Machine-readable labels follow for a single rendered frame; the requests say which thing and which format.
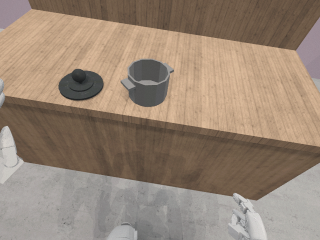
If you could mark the knob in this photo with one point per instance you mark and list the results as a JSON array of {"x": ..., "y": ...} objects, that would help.
[{"x": 78, "y": 75}]

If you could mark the left robot hand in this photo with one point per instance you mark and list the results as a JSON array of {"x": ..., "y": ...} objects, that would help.
[{"x": 10, "y": 162}]

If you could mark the pot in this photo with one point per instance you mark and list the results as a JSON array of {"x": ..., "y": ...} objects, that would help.
[{"x": 147, "y": 82}]

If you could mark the lid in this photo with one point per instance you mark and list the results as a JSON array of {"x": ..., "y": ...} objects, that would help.
[{"x": 78, "y": 91}]

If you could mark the right robot hand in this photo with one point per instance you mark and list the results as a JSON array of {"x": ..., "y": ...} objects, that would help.
[{"x": 250, "y": 226}]

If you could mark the table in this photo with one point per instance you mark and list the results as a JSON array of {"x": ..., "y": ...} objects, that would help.
[{"x": 241, "y": 114}]

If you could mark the left robot thigh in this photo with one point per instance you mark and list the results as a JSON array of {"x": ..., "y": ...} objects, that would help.
[{"x": 123, "y": 232}]

